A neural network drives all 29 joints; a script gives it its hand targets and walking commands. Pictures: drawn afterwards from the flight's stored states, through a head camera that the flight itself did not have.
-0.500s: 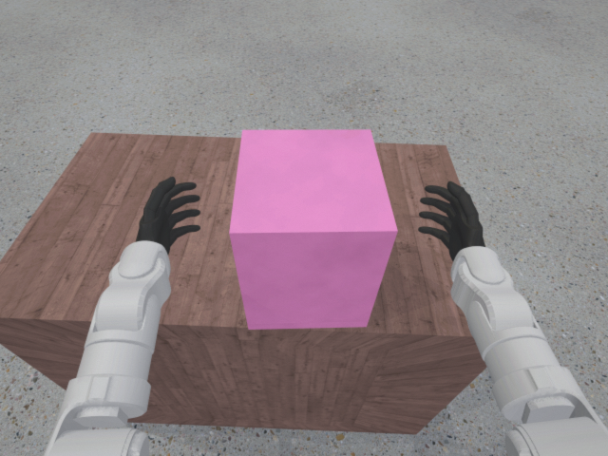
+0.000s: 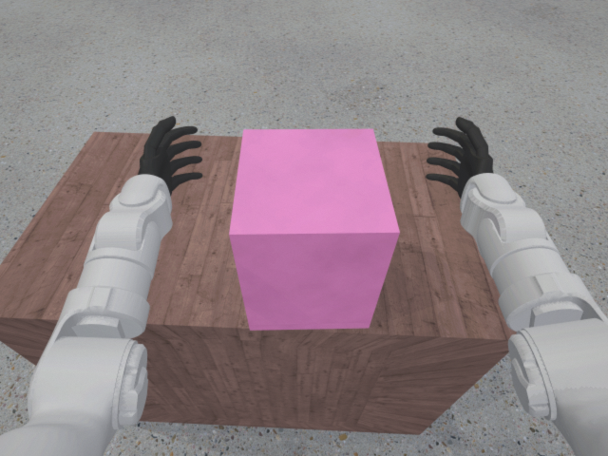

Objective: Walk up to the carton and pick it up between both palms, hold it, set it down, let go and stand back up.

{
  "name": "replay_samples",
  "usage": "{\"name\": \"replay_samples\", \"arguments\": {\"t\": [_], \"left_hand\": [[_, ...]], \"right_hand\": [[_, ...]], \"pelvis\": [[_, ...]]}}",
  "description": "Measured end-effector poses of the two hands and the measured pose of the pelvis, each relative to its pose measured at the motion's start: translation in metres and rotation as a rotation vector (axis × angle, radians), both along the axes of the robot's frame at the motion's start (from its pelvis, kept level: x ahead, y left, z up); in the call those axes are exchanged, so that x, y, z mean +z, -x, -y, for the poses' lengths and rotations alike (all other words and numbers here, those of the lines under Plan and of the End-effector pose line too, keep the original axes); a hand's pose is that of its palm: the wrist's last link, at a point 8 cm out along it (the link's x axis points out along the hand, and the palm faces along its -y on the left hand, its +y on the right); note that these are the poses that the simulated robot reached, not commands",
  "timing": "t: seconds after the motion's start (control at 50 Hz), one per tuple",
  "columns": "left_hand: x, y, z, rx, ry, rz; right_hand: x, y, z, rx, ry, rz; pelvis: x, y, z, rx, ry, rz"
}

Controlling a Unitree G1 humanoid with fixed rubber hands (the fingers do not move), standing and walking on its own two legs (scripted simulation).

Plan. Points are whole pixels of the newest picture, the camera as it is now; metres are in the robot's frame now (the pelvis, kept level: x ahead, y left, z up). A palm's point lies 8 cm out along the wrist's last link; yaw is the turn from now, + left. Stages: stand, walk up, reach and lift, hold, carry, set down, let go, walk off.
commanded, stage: reach and lift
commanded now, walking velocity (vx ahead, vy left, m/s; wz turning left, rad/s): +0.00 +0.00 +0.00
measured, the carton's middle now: (309, 233) +0.45 +0.04 +0.02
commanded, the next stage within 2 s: none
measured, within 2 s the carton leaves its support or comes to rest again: neither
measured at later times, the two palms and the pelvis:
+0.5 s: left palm (169, 211) +0.42 +0.23 +0.09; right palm (454, 209) +0.44 -0.17 +0.10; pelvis -0.01 +0.01 +0.00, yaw +0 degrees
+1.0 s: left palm (195, 236) +0.43 +0.21 +0.02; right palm (431, 236) +0.44 -0.15 +0.03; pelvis -0.02 +0.01 -0.02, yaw -2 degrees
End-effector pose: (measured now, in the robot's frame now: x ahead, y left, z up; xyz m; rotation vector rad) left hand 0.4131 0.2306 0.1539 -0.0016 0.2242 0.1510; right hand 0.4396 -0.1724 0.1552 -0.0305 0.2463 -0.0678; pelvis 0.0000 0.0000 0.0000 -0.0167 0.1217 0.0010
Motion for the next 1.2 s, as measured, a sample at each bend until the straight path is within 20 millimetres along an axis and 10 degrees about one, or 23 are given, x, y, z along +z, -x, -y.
{"name": "replay_samples", "arguments": {"t": [0.26,0.58,0.96,1.2], "left_hand": [[0.017,-0.02,-0.003,0.016,-0.001,0.005],[-0.083,-0.002,-0.001,0.03,-0.001,-0.03],[-0.13,-0.013,0.015,0.006,0.019,0.002],[-0.113,-0.019,0.024,-0.006,-0.01,0.032]], "right_hand": [[0.02,-0.016,-0.002,-0.004,-0.002,-0.021],[-0.076,0.005,-0.009,0.026,0.001,-0.056],[-0.121,-0.003,-0.014,0.043,0.01,0.003],[-0.109,-0.014,-0.041,0.051,0.0,0.037]], "pelvis": [[-0.001,0.005,-0.003,0.006,0.004,-0.06],[-0.008,0.012,-0.014,-0.012,0.005,-0.19],[-0.019,0.02,-0.015,-0.032,-0.007,-0.382],[-0.013,0.015,-0.011,-0.012,-0.003,-0.369]]}}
